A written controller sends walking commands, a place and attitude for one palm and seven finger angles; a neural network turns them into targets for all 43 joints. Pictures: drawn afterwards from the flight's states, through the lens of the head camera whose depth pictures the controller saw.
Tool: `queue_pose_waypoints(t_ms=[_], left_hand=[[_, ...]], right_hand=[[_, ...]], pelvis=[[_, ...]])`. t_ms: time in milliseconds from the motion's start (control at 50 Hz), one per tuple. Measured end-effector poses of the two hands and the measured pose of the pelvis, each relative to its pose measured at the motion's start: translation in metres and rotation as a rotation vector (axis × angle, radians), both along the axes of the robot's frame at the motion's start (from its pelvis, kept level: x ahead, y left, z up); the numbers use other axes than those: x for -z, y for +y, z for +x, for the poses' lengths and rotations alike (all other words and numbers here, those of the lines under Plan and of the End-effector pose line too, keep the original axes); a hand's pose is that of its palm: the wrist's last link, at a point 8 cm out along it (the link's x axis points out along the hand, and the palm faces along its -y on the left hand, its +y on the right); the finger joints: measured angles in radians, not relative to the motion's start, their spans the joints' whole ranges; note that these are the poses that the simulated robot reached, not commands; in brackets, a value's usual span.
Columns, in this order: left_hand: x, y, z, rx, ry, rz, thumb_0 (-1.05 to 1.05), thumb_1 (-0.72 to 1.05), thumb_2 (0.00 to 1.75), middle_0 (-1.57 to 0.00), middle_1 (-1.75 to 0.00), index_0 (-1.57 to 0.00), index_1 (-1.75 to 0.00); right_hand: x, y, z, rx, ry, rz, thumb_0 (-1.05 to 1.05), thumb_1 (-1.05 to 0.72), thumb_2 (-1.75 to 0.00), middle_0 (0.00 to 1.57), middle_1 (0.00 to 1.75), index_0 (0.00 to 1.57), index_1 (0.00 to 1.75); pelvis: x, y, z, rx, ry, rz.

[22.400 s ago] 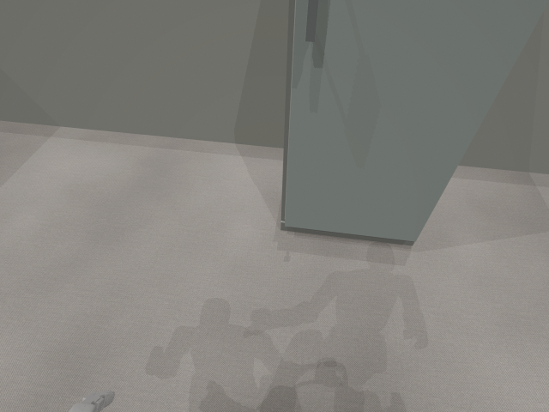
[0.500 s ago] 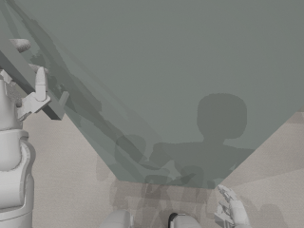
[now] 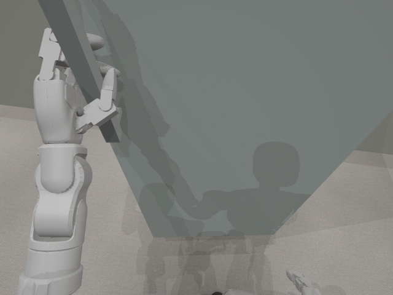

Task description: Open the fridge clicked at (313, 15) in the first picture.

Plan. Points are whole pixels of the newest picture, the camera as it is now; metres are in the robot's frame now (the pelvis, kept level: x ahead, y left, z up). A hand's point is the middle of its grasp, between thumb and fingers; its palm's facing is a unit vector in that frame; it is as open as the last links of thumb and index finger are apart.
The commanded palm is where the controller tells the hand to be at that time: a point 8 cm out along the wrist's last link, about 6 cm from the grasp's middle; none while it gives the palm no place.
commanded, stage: walk backward, drawing the door open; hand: left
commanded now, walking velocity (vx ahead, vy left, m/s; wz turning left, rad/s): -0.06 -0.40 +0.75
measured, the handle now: (93, 66) +0.37 +0.15 +0.27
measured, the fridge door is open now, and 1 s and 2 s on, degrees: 10 36 56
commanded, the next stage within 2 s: none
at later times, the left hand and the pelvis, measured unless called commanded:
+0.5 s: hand (115, 180) +0.22 +0.10 +0.24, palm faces +0.32 -0.94 -0.13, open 7.2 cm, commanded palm +0.17 +0.14 +0.24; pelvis -0.05 -0.11 +0.01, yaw +18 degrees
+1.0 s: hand (157, 273) +0.13 +0.04 +0.24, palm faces +0.67 -0.73 -0.16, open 7.2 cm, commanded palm +0.07 +0.06 +0.24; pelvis -0.04 -0.26 -0.01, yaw +34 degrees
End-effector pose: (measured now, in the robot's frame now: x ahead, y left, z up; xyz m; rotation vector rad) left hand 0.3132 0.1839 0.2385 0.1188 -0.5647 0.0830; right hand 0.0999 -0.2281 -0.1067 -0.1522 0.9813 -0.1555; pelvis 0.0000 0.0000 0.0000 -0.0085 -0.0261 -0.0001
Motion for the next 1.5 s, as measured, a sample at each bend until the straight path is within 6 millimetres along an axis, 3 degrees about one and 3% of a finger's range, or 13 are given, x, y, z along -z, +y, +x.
queue_pose_waypoints(t_ms=[140,220,300,440,580,740,860,1040,1120,1220,1300,1420,1500], left_hand=[[0.0,-0.006,-0.043,-0.024,0.008,0.017,-0.08,0.59,0.73,-0.43,-1.4,-0.2,-1.31],[-0.004,-0.011,-0.064,-0.038,0.044,0.032,-0.05,0.59,0.73,-0.4,-1.4,-0.19,-1.33],[-0.003,-0.018,-0.085,-0.073,0.039,0.029,-0.05,0.6,0.74,-0.4,-1.4,-0.2,-1.33],[-0.002,-0.035,-0.12,-0.19,0.025,0.046,-0.07,0.6,0.8,-0.45,-1.4,-0.17,-1.33],[0.0,-0.05,-0.147,-0.265,-0.014,0.037,-0.09,0.59,0.83,-0.47,-1.4,-0.18,-1.31],[-0.001,-0.073,-0.179,-0.447,0.033,0.035,-0.07,0.65,0.86,-0.49,-1.39,-0.16,-1.31],[0.0,-0.093,-0.207,-0.602,0.01,0.093,-0.17,0.63,0.86,-0.47,-1.4,-0.13,-1.25],[0.002,-0.114,-0.241,-0.606,-0.028,0.078,-0.2,0.58,0.89,-0.46,-1.4,-0.17,-1.25],[0.003,-0.123,-0.255,-0.606,-0.055,0.082,-0.26,0.54,0.89,-0.47,-1.4,-0.18,-1.24],[0.0,-0.138,-0.27,-0.673,0.005,0.049,-0.16,0.57,0.89,-0.47,-1.4,-0.21,-1.25],[-0.002,-0.15,-0.279,-0.735,0.042,0.022,-0.1,0.6,0.88,-0.46,-1.4,-0.22,-1.28],[-0.004,-0.169,-0.292,-0.871,0.076,0.043,-0.12,0.61,0.85,-0.46,-1.4,-0.2,-1.28],[-0.003,-0.183,-0.302,-0.975,0.073,0.094,-0.17,0.62,0.83,-0.46,-1.4,-0.16,-1.25]], right_hand=[[-0.006,0.024,0.027,-0.089,-0.13,0.03,0.02,-0.9,-0.9,0.2,0.3,0.2,0.3],[-0.017,0.034,0.046,-0.176,-0.145,0.081,0.01,-0.9,-0.9,0.2,0.3,0.2,0.3],[-0.024,0.031,0.07,-0.284,-0.18,0.104,0.01,-0.9,-0.9,0.2,0.3,0.2,0.3],[-0.024,-0.003,0.101,-0.363,-0.224,0.121,0.01,-0.9,-0.9,0.2,0.3,0.2,0.3],[-0.029,-0.045,0.107,-0.403,-0.238,0.007,0.01,-0.9,-0.9,0.2,0.3,0.2,0.3],[-0.019,-0.073,0.09,-0.507,-0.149,0.08,0.01,-0.9,-0.9,0.19,0.3,0.19,0.3],[0.003,-0.1,0.104,-0.573,-0.163,0.129,0.01,-0.9,-0.9,0.2,0.3,0.2,0.3],[-0.021,-0.153,0.124,-0.589,-0.204,-0.045,0.01,-0.9,-0.9,0.2,0.3,0.2,0.3],[-0.028,-0.158,0.125,-0.615,-0.201,-0.076,0.01,-0.91,-0.9,0.19,0.3,0.19,0.3],[-0.041,-0.144,0.114,-0.714,-0.154,-0.003,0.01,-0.91,-0.9,0.19,0.3,0.19,0.3],[-0.043,-0.135,0.113,-0.773,-0.155,0.062,0.01,-0.9,-0.9,0.2,0.3,0.2,0.3],[-0.039,-0.137,0.123,-0.852,-0.198,0.155,0.01,-0.9,-0.9,0.2,0.3,0.2,0.3],[-0.027,-0.16,0.14,-0.873,-0.24,0.187,0.01,-0.9,-0.9,0.2,0.3,0.2,0.3]], pelvis=[[0.001,0.001,-0.027,-0.057,-0.024,0.027],[-0.01,-0.016,-0.035,-0.139,-0.009,-0.014],[-0.01,-0.044,-0.042,-0.174,0.013,-0.03],[-0.004,-0.096,-0.052,-0.269,-0.003,-0.03],[0.003,-0.124,-0.048,-0.355,0.029,0.015],[-0.01,-0.183,-0.055,-0.459,-0.048,-0.03],[0.017,-0.237,-0.041,-0.484,-0.059,-0.001],[0.014,-0.259,-0.045,-0.63,-0.022,-0.014],[0.011,-0.27,-0.048,-0.624,-0.041,0.005],[-0.013,-0.292,-0.047,-0.682,-0.055,-0.054],[-0.021,-0.312,-0.046,-0.684,-0.059,-0.076],[-0.016,-0.356,-0.038,-0.686,-0.05,-0.063],[0.001,-0.39,-0.031,-0.677,-0.041,-0.033]])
